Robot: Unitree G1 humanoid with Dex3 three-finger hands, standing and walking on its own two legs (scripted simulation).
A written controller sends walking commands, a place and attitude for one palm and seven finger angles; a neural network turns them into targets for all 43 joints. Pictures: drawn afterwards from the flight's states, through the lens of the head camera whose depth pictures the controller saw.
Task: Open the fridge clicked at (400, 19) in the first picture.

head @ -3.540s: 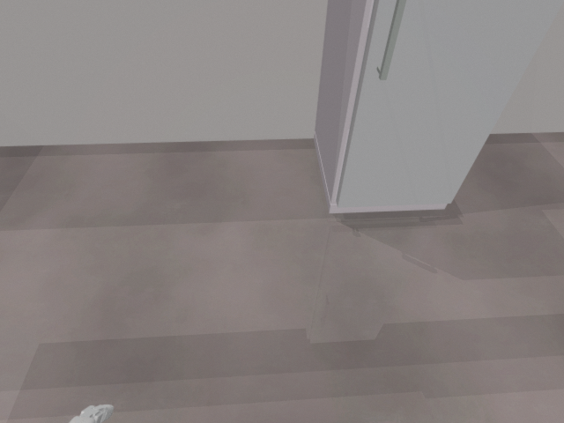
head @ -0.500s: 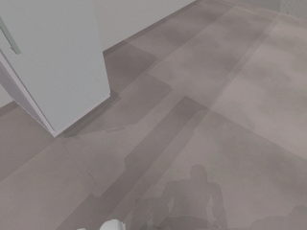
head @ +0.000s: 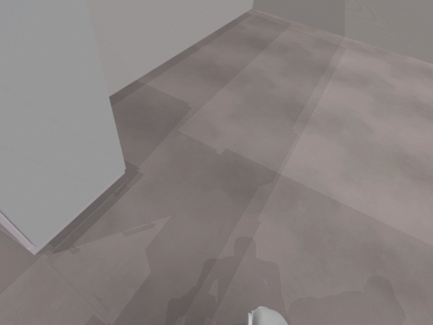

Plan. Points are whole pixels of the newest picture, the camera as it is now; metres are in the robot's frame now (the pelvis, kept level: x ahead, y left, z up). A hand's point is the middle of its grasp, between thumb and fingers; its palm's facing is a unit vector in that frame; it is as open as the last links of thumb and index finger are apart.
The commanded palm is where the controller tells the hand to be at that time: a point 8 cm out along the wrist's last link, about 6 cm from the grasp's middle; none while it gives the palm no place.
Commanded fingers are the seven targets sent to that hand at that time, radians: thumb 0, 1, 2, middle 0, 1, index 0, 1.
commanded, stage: walk to a spot facing it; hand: left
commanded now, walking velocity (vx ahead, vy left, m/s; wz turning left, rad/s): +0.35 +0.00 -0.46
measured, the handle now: out of the picture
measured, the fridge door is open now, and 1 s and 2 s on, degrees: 0 0 0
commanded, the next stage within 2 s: turn to face it in 0.46 s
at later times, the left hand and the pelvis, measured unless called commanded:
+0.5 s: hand (168, 247) +0.33 +0.13 -0.18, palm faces -0.15 -0.97 -0.21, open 7.2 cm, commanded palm none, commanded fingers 0.00 0.90 0.90 -0.20 -0.30 -0.20 -0.30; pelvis +0.22 -0.05 -0.02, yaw -11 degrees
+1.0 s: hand (155, 208) +0.44 +0.18 -0.18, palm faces -0.02 -0.98 -0.20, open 7.3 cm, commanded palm none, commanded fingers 0.00 0.90 0.90 -0.20 -0.30 -0.20 -0.30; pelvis +0.36 +0.00 -0.01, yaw -4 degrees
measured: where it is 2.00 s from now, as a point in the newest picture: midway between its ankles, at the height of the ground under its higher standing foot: (214, 298)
